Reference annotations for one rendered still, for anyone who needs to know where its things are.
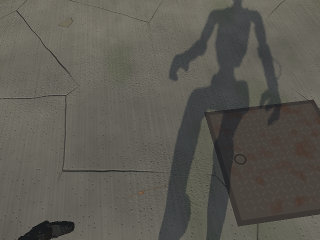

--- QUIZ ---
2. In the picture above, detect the robot left hand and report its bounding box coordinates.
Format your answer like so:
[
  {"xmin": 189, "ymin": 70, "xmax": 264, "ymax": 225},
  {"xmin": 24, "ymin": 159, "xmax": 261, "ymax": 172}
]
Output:
[{"xmin": 18, "ymin": 220, "xmax": 75, "ymax": 240}]

